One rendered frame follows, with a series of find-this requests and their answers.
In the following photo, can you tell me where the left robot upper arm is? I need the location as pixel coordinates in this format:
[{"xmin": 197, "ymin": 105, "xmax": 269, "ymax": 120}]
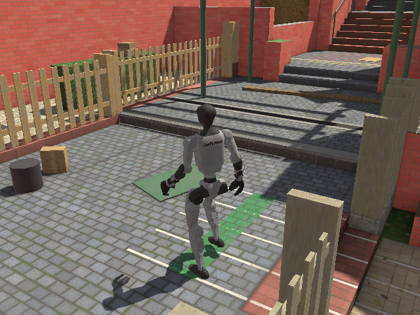
[{"xmin": 182, "ymin": 135, "xmax": 198, "ymax": 173}]

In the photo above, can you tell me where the robot left thigh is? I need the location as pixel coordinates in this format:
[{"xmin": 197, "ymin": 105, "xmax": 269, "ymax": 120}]
[{"xmin": 185, "ymin": 187, "xmax": 205, "ymax": 239}]

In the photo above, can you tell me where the robot left hand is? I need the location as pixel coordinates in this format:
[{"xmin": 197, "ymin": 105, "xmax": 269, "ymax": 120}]
[{"xmin": 160, "ymin": 180, "xmax": 175, "ymax": 196}]

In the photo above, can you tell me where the robot left forearm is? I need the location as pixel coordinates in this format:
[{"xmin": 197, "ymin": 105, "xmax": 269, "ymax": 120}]
[{"xmin": 166, "ymin": 164, "xmax": 186, "ymax": 187}]

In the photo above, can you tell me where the robot right forearm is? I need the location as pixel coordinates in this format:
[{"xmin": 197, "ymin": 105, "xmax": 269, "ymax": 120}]
[{"xmin": 233, "ymin": 156, "xmax": 243, "ymax": 181}]

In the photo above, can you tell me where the right robot upper arm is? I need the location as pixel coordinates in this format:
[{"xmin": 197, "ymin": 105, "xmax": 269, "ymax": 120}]
[{"xmin": 220, "ymin": 129, "xmax": 241, "ymax": 163}]

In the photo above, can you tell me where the robot right hand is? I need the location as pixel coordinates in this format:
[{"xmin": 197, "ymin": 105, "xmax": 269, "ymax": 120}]
[{"xmin": 229, "ymin": 179, "xmax": 244, "ymax": 196}]

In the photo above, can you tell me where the left robot shin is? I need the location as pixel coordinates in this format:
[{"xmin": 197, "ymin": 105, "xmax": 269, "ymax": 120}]
[{"xmin": 188, "ymin": 228, "xmax": 205, "ymax": 271}]

